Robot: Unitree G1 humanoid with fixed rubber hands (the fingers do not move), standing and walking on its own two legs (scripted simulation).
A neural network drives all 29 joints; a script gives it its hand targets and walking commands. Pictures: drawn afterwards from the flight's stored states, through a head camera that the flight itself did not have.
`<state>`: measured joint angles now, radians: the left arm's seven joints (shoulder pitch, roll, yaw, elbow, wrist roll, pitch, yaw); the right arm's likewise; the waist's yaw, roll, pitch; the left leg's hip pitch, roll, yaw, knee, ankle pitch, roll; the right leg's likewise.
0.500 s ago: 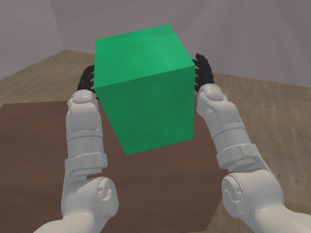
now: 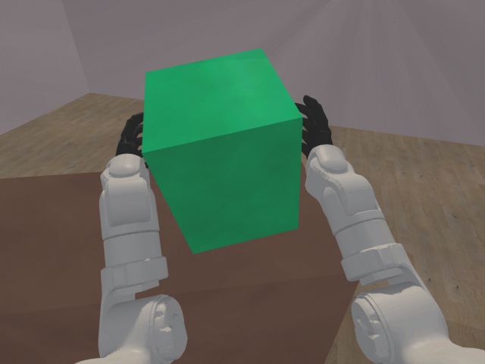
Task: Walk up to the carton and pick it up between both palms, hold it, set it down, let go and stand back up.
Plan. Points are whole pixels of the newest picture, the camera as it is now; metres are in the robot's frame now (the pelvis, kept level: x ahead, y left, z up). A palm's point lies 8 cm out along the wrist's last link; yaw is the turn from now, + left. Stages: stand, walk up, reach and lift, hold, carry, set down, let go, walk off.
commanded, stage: hold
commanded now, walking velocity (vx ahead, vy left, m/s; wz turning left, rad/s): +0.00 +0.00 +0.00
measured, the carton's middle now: (226, 154) +0.41 +0.01 +0.21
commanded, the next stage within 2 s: none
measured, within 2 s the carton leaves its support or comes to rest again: neither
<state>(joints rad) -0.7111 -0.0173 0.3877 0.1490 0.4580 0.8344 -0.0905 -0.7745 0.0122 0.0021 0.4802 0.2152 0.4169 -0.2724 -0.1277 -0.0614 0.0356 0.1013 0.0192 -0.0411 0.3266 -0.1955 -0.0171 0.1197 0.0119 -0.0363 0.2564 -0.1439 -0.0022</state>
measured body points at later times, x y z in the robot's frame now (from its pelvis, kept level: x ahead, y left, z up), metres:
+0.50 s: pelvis -0.01 +0.00 +0.00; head -0.09 +0.02 +0.44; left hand +0.36 +0.15 +0.23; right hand +0.35 -0.14 +0.25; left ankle +0.01 +0.13 -0.75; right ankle +0.02 -0.11 -0.75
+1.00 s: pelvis -0.01 -0.01 +0.00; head -0.08 +0.03 +0.44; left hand +0.38 +0.16 +0.23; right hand +0.37 -0.13 +0.25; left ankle +0.01 +0.13 -0.75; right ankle +0.02 -0.12 -0.75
